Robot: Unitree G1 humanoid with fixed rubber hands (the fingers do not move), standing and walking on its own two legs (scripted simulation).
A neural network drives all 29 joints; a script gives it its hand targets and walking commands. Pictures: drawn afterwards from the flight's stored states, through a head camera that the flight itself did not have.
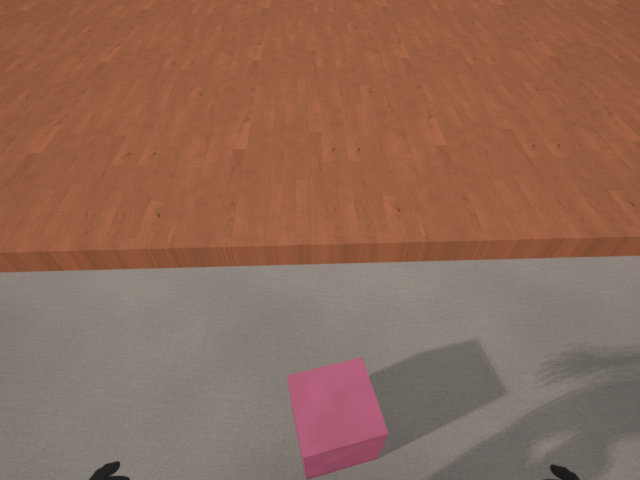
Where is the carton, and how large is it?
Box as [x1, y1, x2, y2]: [287, 357, 388, 479]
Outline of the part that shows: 361,357 287,376 291,404 306,479 377,458 388,433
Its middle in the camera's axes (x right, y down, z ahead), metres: +0.04 +0.50 +1.07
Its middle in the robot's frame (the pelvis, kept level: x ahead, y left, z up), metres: +0.40 -0.02 -0.66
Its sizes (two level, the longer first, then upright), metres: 0.210 0.200 0.250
